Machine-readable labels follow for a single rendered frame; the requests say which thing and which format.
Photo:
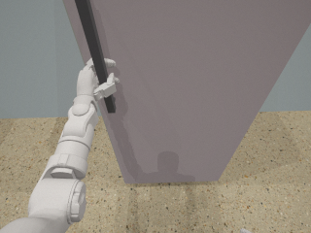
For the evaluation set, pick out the left robot forearm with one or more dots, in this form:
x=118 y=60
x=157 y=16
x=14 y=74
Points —
x=70 y=157

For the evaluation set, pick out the fridge door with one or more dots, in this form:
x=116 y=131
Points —
x=193 y=76

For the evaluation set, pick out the left robot upper arm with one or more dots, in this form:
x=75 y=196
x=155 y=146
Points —
x=55 y=205

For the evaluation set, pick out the robot left hand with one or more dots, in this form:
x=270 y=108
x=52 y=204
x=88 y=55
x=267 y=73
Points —
x=88 y=84

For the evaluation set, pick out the handle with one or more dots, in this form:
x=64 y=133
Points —
x=88 y=23

